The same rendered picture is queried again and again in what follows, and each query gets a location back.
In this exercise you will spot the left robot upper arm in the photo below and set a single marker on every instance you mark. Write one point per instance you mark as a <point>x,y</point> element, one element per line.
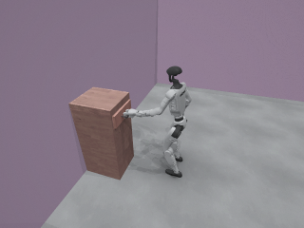
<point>168,97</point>

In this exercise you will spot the right robot upper arm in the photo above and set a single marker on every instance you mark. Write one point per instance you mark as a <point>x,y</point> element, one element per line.
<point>188,98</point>

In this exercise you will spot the right robot foot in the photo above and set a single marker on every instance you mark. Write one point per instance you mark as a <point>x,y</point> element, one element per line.
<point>179,159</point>

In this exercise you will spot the left robot forearm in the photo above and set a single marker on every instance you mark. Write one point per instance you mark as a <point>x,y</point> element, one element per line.
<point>147,113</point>

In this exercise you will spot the robot left thigh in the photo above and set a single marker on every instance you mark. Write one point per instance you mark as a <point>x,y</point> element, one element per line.
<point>173,133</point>

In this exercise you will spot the drawer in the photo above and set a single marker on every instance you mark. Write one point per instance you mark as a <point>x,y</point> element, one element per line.
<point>117,117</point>

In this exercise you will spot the cabinet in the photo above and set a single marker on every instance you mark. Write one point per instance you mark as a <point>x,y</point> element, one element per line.
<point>107,151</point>

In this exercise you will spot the robot left hand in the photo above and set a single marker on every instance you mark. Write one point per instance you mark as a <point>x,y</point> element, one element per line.
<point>131,112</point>

